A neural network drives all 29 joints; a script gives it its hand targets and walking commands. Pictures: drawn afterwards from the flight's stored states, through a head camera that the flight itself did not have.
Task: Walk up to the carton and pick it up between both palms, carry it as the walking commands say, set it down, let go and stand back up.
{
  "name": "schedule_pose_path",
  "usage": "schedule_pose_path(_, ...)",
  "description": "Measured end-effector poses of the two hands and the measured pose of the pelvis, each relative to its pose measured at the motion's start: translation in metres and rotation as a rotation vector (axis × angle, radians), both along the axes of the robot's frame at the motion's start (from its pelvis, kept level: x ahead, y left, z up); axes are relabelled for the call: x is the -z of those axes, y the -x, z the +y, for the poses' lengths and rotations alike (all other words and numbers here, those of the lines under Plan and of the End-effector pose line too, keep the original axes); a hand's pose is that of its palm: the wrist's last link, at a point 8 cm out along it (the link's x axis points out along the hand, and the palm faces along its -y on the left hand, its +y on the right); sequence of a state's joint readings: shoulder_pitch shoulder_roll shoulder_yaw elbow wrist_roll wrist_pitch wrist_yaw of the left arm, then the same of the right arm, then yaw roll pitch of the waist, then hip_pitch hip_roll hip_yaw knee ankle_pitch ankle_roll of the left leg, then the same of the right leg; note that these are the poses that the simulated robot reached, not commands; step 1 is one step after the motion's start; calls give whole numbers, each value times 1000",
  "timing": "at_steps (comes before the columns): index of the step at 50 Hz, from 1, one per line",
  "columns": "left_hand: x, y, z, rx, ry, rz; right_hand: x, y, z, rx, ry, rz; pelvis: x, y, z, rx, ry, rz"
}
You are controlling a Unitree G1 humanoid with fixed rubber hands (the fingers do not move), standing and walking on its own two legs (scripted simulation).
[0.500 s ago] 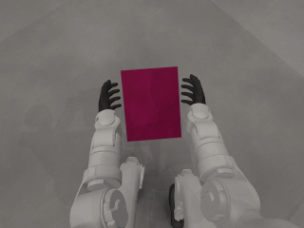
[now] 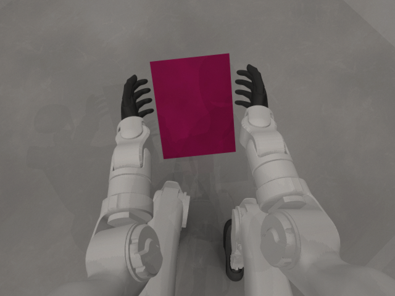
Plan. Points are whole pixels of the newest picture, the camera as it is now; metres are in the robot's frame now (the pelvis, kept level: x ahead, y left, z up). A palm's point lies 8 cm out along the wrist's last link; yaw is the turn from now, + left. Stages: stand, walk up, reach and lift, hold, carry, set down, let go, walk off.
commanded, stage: set down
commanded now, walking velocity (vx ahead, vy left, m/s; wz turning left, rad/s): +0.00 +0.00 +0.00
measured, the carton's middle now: (194, 106) +0.50 +0.09 -0.20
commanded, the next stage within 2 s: none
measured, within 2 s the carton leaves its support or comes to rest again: neither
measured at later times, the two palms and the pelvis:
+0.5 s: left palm (139, 117) +0.44 +0.21 -0.17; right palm (244, 107) +0.50 -0.03 -0.16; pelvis -0.02 +0.00 -0.06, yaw -1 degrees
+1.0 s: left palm (145, 118) +0.46 +0.22 -0.26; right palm (237, 110) +0.52 -0.02 -0.26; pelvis -0.02 +0.01 -0.12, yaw -2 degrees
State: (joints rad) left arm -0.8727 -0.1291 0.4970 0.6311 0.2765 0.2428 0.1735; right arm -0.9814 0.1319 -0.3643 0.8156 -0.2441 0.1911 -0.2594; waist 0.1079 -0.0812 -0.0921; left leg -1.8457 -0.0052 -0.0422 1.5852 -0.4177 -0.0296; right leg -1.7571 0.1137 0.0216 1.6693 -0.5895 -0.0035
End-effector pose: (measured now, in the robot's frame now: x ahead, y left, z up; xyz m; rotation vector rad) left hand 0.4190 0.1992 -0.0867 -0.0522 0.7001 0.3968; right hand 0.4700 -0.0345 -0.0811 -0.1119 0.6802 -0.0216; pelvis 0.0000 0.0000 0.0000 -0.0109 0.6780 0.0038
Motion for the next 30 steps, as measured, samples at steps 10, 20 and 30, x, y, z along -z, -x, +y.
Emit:
schedule_pose_path(10, 33, -8, 4, 4, 7, 10, 32, -10, 4, -13, 8, 7, 26, 7, 1, 4, 5, 20)
schedule_pose_path(20, 67, -18, 9, 11, 13, 15, 65, -22, 7, -27, 12, 12, 52, 13, 2, 8, 9, 40)
schedule_pose_path(30, 100, -28, 13, 25, 16, 21, 100, -32, 10, -40, 7, 19, 75, 17, 3, 13, 12, 62)
